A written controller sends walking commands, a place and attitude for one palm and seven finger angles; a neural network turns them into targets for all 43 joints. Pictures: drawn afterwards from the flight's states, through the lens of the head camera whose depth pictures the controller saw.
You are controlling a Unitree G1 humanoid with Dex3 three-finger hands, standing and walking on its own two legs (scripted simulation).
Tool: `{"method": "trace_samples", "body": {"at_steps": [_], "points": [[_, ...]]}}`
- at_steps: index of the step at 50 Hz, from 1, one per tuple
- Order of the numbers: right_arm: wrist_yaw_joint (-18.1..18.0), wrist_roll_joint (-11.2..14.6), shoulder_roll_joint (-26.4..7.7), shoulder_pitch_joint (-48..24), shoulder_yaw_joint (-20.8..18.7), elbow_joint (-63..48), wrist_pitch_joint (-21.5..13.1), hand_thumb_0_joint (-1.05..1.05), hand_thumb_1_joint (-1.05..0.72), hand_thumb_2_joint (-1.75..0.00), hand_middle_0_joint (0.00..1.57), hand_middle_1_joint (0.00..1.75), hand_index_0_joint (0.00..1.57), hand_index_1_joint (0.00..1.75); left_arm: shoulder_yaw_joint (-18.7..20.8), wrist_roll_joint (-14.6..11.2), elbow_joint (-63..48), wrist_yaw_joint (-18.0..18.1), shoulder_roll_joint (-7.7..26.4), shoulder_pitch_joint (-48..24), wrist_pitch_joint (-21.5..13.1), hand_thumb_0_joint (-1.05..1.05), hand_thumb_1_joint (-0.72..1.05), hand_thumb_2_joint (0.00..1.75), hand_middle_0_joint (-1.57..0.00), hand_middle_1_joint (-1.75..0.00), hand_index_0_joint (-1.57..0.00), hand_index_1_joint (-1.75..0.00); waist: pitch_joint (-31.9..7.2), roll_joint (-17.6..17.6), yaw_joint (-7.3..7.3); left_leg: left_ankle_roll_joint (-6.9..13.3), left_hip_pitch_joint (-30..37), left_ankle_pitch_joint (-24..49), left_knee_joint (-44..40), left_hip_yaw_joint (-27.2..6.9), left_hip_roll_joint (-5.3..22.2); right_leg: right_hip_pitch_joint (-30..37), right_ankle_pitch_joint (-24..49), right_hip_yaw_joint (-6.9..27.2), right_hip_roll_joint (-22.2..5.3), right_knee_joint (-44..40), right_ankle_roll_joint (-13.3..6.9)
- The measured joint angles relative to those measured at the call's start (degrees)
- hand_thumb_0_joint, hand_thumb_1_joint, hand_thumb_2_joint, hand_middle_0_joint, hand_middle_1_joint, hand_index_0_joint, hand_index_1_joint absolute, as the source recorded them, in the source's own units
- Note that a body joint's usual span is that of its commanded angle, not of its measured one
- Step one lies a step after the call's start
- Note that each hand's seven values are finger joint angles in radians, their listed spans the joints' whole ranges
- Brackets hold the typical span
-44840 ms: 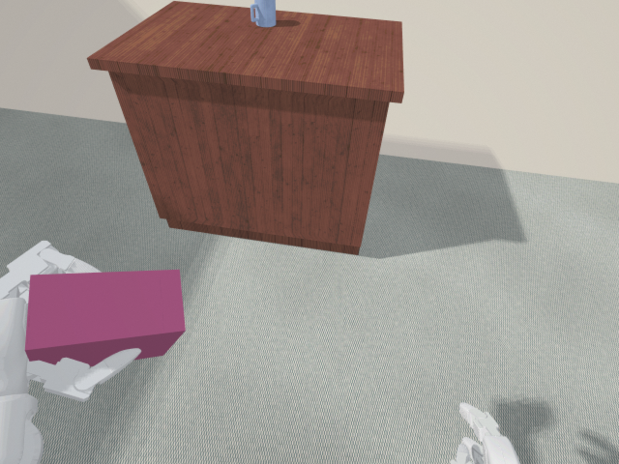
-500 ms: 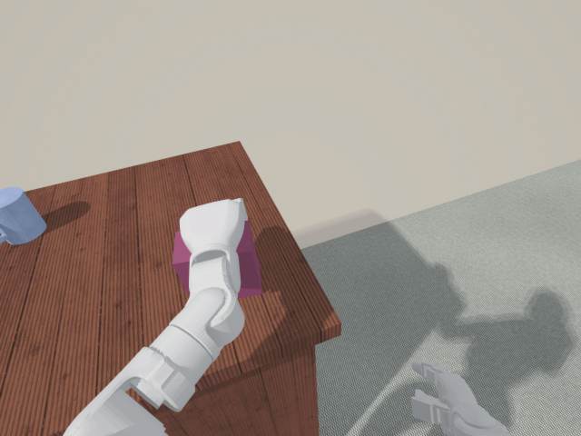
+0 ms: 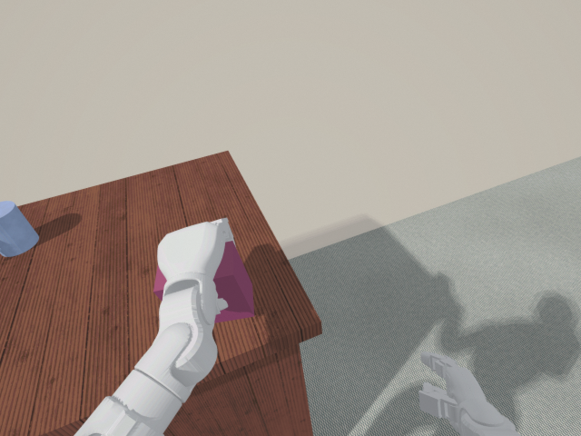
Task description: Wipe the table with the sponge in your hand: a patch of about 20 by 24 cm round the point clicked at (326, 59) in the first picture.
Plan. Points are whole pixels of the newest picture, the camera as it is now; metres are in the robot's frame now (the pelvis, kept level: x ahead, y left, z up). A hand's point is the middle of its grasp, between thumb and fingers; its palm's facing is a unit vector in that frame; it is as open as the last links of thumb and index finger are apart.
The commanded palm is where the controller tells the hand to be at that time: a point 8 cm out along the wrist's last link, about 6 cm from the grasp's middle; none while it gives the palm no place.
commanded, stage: slide back across to the middle lane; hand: left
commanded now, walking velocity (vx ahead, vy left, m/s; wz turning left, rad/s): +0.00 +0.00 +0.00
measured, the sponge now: (212, 294) +0.32 +0.16 +0.05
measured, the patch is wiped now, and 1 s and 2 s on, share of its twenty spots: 1.00 1.00 1.00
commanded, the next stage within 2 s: wipe forward along the middle lane in 0.48 s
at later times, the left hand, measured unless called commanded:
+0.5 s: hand (168, 288) +0.28 +0.20 +0.11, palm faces +0.12 -0.17 -0.98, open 9.8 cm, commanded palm +0.24 +0.22 +0.16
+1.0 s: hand (155, 272) +0.31 +0.24 +0.11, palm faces +0.03 -0.07 -1.00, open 9.8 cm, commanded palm +0.29 +0.25 +0.14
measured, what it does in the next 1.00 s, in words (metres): stands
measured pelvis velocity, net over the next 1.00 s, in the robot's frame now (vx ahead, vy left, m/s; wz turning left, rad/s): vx -0.01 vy -0.01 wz -0.01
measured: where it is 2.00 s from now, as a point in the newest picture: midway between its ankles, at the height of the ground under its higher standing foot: outside the picture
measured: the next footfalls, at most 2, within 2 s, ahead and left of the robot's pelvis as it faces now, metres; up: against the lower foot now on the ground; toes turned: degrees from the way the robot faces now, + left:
none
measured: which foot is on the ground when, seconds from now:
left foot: down 0.00-1.00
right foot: down 0.00-1.00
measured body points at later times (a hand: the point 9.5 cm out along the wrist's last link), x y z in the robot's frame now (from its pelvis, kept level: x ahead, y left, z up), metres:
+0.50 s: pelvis +0.00 -0.01 +0.00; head -0.04 -0.07 +0.44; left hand +0.27 +0.21 +0.17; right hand +0.24 -0.23 -0.08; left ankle -0.01 +0.14 -0.74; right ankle -0.01 -0.05 -0.74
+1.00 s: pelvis -0.01 -0.01 +0.00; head -0.03 -0.06 +0.44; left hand +0.31 +0.23 +0.16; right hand +0.22 -0.23 -0.09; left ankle -0.01 +0.14 -0.74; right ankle -0.01 -0.05 -0.74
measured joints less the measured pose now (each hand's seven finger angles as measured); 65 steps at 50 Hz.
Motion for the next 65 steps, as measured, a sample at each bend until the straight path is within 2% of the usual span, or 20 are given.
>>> {"method": "trace_samples", "body": {"at_steps": [16, 24, 30, 42, 50, 65], "points": [[-2.6, -0.9, 0.2, -1.5, 0.6, -0.6, -1.4, 0.01, -0.91, -0.90, 0.20, 0.30, 0.20, 0.30, 7.8, -3.5, -12.1, -3.0, 5.7, 9.5, -2.5, 0.00, -0.49, 1.07, -0.73, -1.42, -0.77, -1.38, 2.2, 0.0, 0.74, 0.6, 1.5, 0.3, -0.6, 0.5, 0.6, 1.1, 0.4, 1.2, 0.9, -0.5, -0.8], [-3.4, -0.9, -0.4, -0.8, 0.4, -0.3, -2.8, 0.01, -0.91, -0.90, 0.20, 0.30, 0.20, 0.30, 11.1, -3.4, -13.2, -3.7, 7.9, 12.5, -3.1, 0.00, -0.50, 1.07, -0.74, -1.41, -0.78, -1.38, 2.5, 0.5, 0.60, 0.5, 1.1, 0.2, -0.5, -0.1, 0.5, 0.4, 0.5, 1.7, 1.2, 0.0, -0.9], [-4.0, -1.0, -0.9, 0.0, 0.1, 0.1, -3.9, 0.01, -0.91, -0.90, 0.20, 0.30, 0.20, 0.30, 12.1, -3.0, -13.7, -4.2, 8.9, 14.3, -3.6, 0.00, -0.50, 1.07, -0.74, -1.41, -0.78, -1.38, 2.5, 0.9, 0.76, 0.9, 1.0, 0.0, -0.2, -0.7, 0.3, 0.2, 0.3, 1.8, 1.2, 0.4, -0.8], [-5.8, -0.8, -1.1, 0.2, 0.3, 1.7, -6.0, 0.01, -0.91, -0.90, 0.20, 0.30, 0.20, 0.30, 10.9, -0.1, -1.9, -6.1, 8.9, 3.8, -2.9, -0.01, -0.51, 1.07, -0.76, -1.39, -0.79, -1.36, 3.0, 0.6, 0.72, 0.8, -1.1, 0.6, -0.2, -2.1, -0.2, -1.5, 0.9, 0.5, 0.7, 0.2, -0.7], [-6.2, -0.8, -0.6, 1.7, 1.0, 2.0, -6.8, 0.01, -0.91, -0.90, 0.20, 0.30, 0.20, 0.30, 12.5, -0.2, 5.2, -6.5, 9.4, -0.6, -6.1, -0.01, -0.52, 1.08, -0.76, -1.39, -0.80, -1.36, 2.0, 0.0, 0.16, 0.8, -2.3, 0.4, 0.3, -2.2, -0.2, -2.4, 0.8, 0.4, 0.7, 0.4, -0.6], [-6.1, -0.5, -2.0, 5.6, -0.1, 2.1, -6.6, 0.01, -0.91, -0.90, 0.20, 0.30, 0.20, 0.30, 14.6, 0.3, 15.0, -5.9, 10.0, -6.9, -10.7, -0.01, -0.53, 1.08, -0.77, -1.40, -0.80, -1.37, 1.1, -0.4, -0.95, 0.5, -5.0, 0.3, 1.3, -2.6, -0.4, -4.7, 1.0, 0.1, 0.5, 0.5, -0.1]]}}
